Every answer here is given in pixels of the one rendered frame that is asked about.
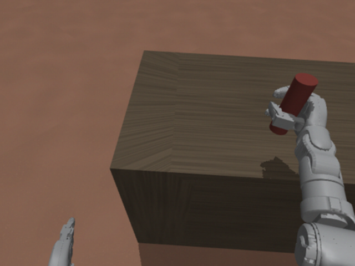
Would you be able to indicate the can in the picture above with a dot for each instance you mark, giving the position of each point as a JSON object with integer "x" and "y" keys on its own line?
{"x": 298, "y": 93}

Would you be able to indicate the left robot hand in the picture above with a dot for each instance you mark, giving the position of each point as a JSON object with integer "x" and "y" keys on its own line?
{"x": 63, "y": 248}

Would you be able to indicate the right robot arm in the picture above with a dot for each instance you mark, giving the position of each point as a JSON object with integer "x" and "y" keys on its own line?
{"x": 328, "y": 236}

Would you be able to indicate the right robot hand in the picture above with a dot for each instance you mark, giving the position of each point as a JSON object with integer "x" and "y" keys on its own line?
{"x": 314, "y": 112}

